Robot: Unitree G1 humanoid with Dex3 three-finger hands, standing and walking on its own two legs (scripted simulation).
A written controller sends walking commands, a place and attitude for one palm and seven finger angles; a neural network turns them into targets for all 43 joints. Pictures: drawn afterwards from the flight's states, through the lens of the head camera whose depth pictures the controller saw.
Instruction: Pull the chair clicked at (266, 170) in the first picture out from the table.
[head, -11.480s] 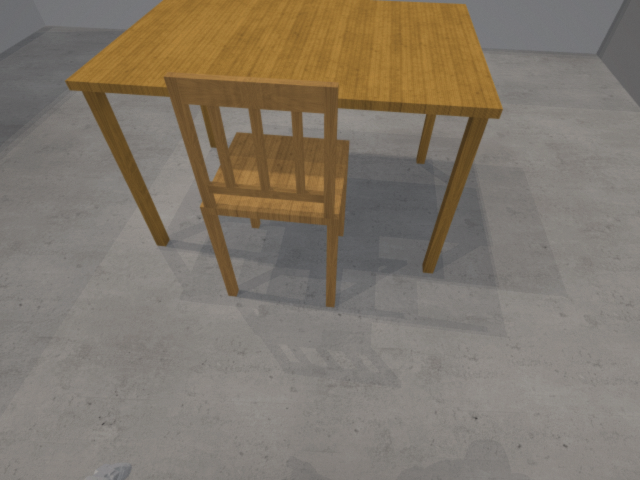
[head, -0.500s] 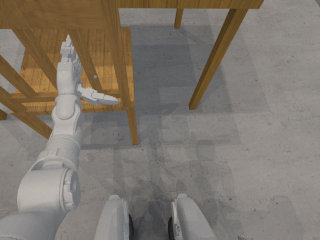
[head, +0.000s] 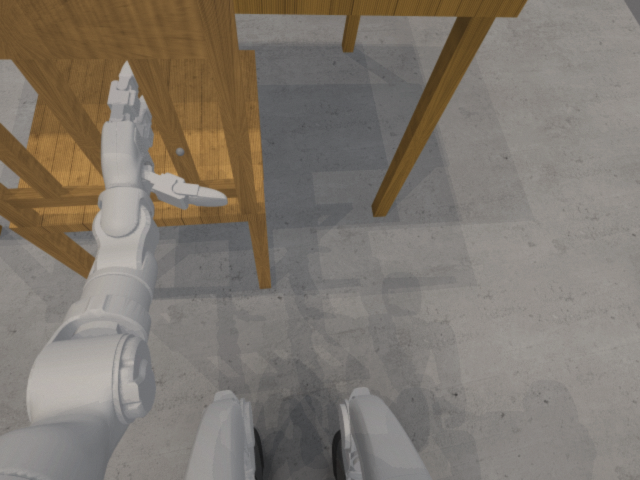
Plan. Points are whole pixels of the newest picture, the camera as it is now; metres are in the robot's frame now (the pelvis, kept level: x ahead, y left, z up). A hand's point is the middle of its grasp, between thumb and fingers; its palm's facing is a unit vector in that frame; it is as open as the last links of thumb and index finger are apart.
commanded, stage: hook a spindle and tug to test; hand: left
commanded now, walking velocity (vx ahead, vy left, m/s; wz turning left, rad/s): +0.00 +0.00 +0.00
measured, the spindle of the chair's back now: (87, 136) +0.53 +0.24 +0.03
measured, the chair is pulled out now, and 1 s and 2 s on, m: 0.00 0.00 0.08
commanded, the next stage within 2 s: step backward, pulling the chair out in 1.58 s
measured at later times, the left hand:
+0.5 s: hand (189, 149) +0.51 +0.12 +0.03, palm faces +0.04 -1.00 -0.02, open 14.7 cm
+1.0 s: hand (189, 149) +0.51 +0.12 +0.04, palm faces +0.05 -1.00 -0.01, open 5.2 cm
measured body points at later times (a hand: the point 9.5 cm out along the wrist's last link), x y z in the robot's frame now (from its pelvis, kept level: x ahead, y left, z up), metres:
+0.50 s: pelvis +0.00 +0.00 +0.00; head +0.16 +0.02 +0.42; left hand +0.50 +0.18 +0.04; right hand +0.03 -0.26 -0.13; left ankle +0.04 +0.11 -0.61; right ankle +0.00 -0.13 -0.61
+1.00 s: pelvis +0.00 +0.00 +0.00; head +0.16 +0.01 +0.42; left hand +0.50 +0.18 +0.04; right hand +0.03 -0.26 -0.12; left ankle +0.04 +0.11 -0.61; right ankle +0.00 -0.13 -0.61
